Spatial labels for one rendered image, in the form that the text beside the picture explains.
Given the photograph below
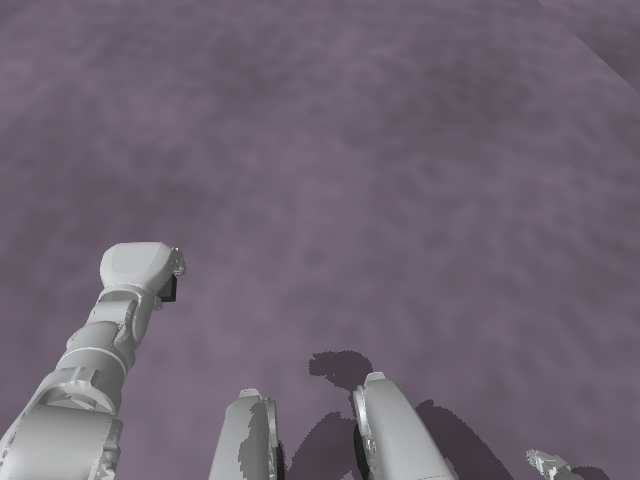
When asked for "left robot hand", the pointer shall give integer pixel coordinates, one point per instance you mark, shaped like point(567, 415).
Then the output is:
point(147, 265)

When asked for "right robot hand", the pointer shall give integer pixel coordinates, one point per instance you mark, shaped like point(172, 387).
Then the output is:
point(552, 467)

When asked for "left robot arm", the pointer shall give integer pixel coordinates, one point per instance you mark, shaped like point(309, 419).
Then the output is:
point(69, 430)

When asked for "right robot foot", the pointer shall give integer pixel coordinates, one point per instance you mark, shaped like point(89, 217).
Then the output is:
point(360, 454)

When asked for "small box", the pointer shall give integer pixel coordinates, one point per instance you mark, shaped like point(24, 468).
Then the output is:
point(168, 291)

